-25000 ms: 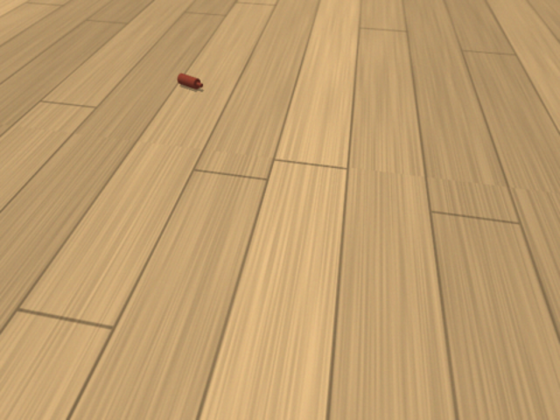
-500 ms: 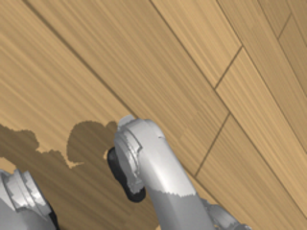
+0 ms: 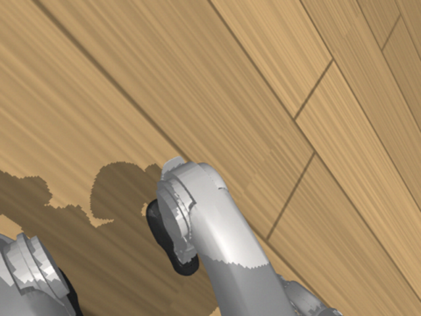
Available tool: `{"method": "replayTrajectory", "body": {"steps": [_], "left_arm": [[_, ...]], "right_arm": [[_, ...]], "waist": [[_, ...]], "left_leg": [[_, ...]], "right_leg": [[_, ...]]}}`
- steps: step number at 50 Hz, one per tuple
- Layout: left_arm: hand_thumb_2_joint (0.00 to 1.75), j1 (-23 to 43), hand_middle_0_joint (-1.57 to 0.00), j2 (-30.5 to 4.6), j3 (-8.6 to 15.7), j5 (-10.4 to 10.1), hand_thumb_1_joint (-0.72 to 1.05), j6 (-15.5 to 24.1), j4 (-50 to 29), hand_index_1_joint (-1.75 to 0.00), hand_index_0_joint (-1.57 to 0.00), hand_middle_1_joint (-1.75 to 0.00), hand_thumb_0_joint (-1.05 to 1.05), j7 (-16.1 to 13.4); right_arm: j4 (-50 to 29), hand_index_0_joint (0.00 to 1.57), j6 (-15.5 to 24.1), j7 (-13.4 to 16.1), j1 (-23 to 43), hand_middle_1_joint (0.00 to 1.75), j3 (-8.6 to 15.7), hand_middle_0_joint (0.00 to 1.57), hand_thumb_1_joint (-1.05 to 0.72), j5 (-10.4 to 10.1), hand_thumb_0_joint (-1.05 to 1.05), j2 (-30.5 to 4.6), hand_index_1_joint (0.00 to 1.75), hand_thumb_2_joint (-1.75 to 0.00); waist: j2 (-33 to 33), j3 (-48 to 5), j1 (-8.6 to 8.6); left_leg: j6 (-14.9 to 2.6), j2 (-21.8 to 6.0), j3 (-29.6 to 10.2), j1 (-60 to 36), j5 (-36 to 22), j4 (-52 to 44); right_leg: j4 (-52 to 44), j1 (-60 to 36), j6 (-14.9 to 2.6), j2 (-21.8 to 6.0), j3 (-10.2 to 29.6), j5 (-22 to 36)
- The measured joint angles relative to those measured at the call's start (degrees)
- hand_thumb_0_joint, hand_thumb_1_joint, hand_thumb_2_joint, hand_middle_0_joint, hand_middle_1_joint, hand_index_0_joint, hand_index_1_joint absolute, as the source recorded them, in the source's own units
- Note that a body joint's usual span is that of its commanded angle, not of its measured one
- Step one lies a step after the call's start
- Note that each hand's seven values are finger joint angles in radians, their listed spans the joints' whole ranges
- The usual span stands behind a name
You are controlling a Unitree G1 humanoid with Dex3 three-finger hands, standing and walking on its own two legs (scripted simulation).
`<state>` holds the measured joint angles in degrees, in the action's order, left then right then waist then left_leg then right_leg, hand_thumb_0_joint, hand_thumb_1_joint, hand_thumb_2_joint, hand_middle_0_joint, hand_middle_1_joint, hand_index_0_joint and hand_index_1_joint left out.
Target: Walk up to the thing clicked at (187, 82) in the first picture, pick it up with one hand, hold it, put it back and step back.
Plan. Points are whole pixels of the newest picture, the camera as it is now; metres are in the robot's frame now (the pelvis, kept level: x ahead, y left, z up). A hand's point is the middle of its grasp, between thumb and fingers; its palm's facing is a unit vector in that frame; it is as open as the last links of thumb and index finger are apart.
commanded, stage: close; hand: left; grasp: from above
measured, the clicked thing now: out of the picture +0.50 +0.27 -0.29
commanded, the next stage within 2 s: settle in 0.86 s
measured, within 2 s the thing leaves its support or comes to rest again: leaves its support in 1.24 s
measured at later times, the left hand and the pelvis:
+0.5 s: hand out of the picture +0.48 +0.29 -0.27, palm faces -0.45 -0.16 -0.88, open 9.8 cm; pelvis +0.00 +0.00 +0.00, yaw +0 degrees
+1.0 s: hand out of the picture +0.48 +0.29 -0.27, palm faces -0.45 -0.15 -0.88, open 9.8 cm; pelvis +0.00 +0.00 +0.00, yaw -1 degrees
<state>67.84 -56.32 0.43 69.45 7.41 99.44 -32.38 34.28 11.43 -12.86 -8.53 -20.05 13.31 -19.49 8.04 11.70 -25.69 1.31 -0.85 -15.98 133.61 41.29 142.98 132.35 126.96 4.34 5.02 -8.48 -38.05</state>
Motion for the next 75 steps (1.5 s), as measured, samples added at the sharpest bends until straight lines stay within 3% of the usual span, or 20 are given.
{"method": "replayTrajectory", "body": {"steps": [4,14,28,56,64,70,75], "left_arm": [[0.66,0.14,-0.43,-0.19,-0.48,0.4,0.03,0.44,0.46,-0.79,-0.47,-0.83,0.0,-0.67],[0.58,0.53,-0.53,-0.61,0.94,0.86,0.09,-0.18,0.7,-0.71,-0.54,-0.78,0.0,-2.04],[0.48,0.31,-0.58,-0.76,0.74,-0.08,0.11,-0.92,0.03,-0.63,-0.6,-0.69,0.0,-0.75],[0.42,0.44,-0.68,-1.83,0.99,0.59,0.07,-0.1,-0.34,-0.53,-0.7,-0.6,0.0,-0.11],[0.4,-2.09,-0.71,-0.05,2.32,0.19,0.07,-1.43,-6.4,-0.49,-0.73,-0.56,0.0,1.89],[0.39,-4.46,-0.72,3.56,1.38,-0.92,0.07,-3.13,-11.83,-0.47,-0.74,-0.54,0.0,4.4],[0.39,-6.05,-0.73,7.28,0.06,-2.35,0.06,-5.0,-15.22,-0.46,-0.75,-0.53,0.0,8.22]], "right_arm": [[0.1,0.2,-0.09,0.13,0.35,0.3,-0.3,0.2,-0.91,0.23,0.0,0.08,0.3,-0.9],[-0.57,0.2,0.25,0.21,0.84,0.3,-0.07,0.2,-0.91,0.45,0.0,-0.58,0.3,-0.9],[-0.59,0.2,-0.57,0.56,0.29,0.3,0.18,0.2,-0.91,0.09,0.0,-0.86,0.3,-0.9],[-1.45,0.2,-0.93,1.15,0.35,0.3,-1.27,0.2,-0.92,0.42,0.0,-0.49,0.3,-0.9],[-0.93,0.21,-1.62,0.95,-1.05,0.3,0.89,0.21,-0.92,-0.17,0.0,-0.46,0.3,-0.9],[0.38,0.21,-2.84,0.09,-1.76,0.3,3.57,0.21,-0.92,-1.19,0.0,-0.38,0.3,-0.9],[1.22,0.2,-4.17,-0.32,-1.91,0.3,6.5,0.2,-0.92,-2.6,0.0,-0.24,0.3,-0.9]], "waist": [[0.31,0.03,-0.16],[0.45,0.55,-0.47],[0.31,0.25,-0.45],[0.25,0.8,-0.48],[-0.58,-0.9,0.88],[-2.78,-4.62,2.99],[-5.39,-8.12,4.92]], "left_leg": [[0.22,-0.08,-0.27,-0.23,0.22,0.03],[0.1,-0.3,-0.34,-0.35,0.27,-0.02],[-0.12,-0.16,-0.21,-0.18,0.03,-0.17],[-0.34,-0.19,-0.35,0.02,-0.27,0.05],[-0.06,-0.16,-0.11,0.13,0.16,-0.56],[0.19,0.07,0.54,0.4,0.36,-1.41],[0.05,0.28,1.7,0.7,0.15,-2.37]], "right_leg": [[-0.02,-0.08,0.18,0.07,-0.18,-0.03],[-0.27,-0.18,0.33,0.24,-0.24,0.15],[-0.47,-0.3,0.05,0.04,-0.25,0.17],[-0.51,-0.29,0.18,0.04,-0.41,0.53],[-0.75,0.01,-0.26,-0.25,-0.31,0.02],[-0.87,0.46,-0.76,-0.8,0.09,-0.64],[-0.98,0.88,-1.08,-1.33,0.93,-1.05]]}}
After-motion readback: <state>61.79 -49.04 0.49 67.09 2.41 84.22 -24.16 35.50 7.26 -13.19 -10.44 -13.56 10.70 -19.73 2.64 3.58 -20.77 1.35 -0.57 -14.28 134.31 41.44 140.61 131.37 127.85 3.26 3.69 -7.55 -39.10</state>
